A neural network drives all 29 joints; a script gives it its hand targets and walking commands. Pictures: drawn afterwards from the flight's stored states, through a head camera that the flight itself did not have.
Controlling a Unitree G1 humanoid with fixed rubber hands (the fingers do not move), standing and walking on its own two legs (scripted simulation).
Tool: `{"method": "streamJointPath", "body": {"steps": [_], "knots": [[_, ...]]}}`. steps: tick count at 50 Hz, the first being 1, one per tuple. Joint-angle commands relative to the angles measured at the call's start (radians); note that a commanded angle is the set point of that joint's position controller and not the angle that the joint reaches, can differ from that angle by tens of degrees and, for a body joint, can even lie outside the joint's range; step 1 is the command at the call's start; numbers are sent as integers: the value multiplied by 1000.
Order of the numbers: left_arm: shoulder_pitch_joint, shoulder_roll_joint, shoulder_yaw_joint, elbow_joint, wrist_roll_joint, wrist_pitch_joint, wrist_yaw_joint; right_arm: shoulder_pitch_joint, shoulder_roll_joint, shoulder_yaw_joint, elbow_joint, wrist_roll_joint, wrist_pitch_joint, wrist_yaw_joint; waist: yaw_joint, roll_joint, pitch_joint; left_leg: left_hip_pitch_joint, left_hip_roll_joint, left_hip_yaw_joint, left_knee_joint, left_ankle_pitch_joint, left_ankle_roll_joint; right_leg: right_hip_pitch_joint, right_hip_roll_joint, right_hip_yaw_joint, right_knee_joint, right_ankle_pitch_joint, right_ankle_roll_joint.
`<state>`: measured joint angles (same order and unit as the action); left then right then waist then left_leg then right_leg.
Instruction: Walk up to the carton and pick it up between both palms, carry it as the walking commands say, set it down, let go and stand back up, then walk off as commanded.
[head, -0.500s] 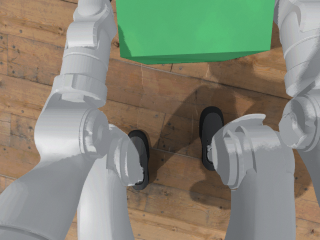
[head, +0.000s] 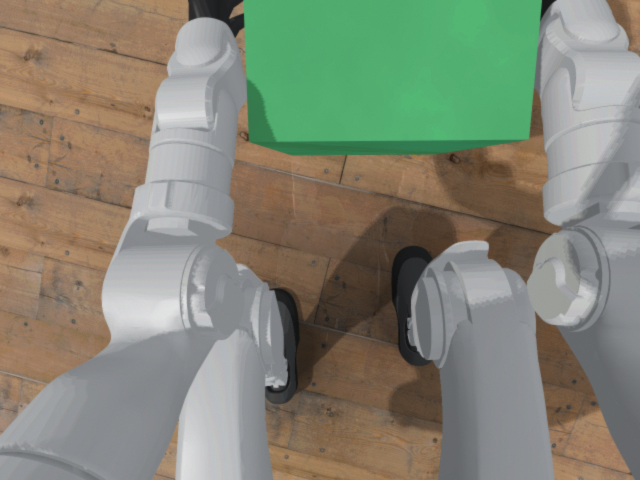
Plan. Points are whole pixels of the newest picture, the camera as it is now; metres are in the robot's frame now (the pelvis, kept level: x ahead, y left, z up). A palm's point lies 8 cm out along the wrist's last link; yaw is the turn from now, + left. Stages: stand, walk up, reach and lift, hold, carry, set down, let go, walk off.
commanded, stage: reach and lift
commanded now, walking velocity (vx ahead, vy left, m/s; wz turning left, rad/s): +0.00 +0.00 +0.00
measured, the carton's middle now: (373, 46) +0.54 -0.10 -0.19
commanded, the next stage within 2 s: none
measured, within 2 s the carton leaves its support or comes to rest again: neither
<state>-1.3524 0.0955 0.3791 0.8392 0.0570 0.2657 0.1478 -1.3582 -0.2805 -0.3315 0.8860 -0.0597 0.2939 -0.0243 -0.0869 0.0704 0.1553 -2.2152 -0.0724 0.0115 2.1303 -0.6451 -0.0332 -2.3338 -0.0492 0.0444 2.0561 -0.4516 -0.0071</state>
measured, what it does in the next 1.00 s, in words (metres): rises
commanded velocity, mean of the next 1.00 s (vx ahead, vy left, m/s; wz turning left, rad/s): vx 0.00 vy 0.00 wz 0.00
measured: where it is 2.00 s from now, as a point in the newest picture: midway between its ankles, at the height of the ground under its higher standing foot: (346, 344)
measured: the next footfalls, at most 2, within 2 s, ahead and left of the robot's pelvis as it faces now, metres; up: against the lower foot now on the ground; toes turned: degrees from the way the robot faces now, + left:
none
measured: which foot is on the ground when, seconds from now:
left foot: down 0.00-1.00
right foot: down 0.00-1.00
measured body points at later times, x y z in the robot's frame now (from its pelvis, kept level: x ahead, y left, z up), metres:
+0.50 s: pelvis +0.00 +0.00 +0.04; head +0.33 -0.06 +0.34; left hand +0.56 +0.06 -0.07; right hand +0.52 -0.26 -0.07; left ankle +0.09 +0.12 -0.36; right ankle +0.13 -0.13 -0.36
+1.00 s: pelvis +0.00 +0.00 +0.09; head +0.30 -0.06 +0.43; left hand +0.54 +0.06 +0.01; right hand +0.50 -0.25 +0.00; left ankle +0.09 +0.12 -0.36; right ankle +0.13 -0.13 -0.36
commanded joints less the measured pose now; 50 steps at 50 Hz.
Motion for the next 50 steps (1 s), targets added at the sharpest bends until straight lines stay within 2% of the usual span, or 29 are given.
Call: {"method": "streamJointPath", "body": {"steps": [1, 10, 26, 50], "knots": [[-609, -924, -386, -76, -85, -7, -271, -525, 954, 352, -109, 91, -6, 291, -49, -63, -1171, 300, -125, 89, -240, 213, 19, 865, 123, -109, -129, 329, 13], [-647, -934, -416, -137, -89, 16, -270, -558, 959, 378, -184, 84, 19, 275, -56, -68, -1307, 344, -130, 89, -288, 224, 9, 964, 127, -112, -184, 350, 22], [-568, -1018, -414, -161, -60, 60, -292, -484, 1036, 381, -221, 57, 68, 296, -40, -73, -1378, 392, -133, 85, -383, 276, 4, 1003, 147, -110, -283, 384, 28], [-462, -1078, -378, -153, -11, 101, -329, -382, 1137, 357, -210, 17, 116, 312, -18, -81, -1366, 491, -135, 70, -553, 228, 6, 1093, 167, -99, -461, 291, 23]]}}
